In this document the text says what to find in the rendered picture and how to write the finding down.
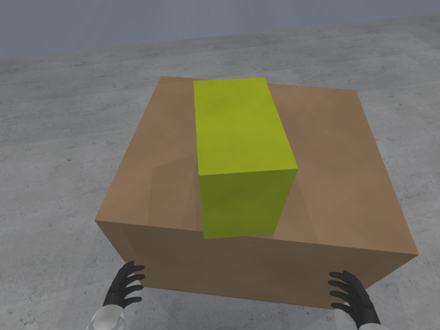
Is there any left robot hand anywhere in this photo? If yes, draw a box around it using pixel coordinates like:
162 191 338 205
103 261 145 309

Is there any carton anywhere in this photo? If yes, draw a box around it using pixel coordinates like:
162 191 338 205
193 78 298 239

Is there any right robot hand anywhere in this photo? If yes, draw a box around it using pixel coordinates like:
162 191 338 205
328 270 381 330

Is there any pedestal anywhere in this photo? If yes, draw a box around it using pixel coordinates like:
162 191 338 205
94 76 419 310

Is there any left robot forearm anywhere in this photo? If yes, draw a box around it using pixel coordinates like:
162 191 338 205
86 305 125 330

